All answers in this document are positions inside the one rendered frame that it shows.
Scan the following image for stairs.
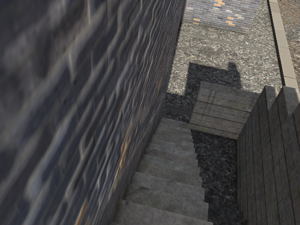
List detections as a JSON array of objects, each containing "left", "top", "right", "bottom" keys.
[{"left": 107, "top": 116, "right": 214, "bottom": 225}]

